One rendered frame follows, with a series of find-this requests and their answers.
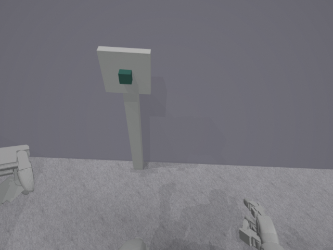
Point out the button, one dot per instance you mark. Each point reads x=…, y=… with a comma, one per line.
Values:
x=125, y=76

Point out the right robot hand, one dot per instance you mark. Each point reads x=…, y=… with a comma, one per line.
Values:
x=261, y=231

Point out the panel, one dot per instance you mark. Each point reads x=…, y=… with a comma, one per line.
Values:
x=111, y=60

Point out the left robot hand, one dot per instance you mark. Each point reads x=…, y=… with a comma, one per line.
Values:
x=14, y=160

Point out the left robot thigh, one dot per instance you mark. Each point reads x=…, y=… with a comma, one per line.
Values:
x=134, y=245

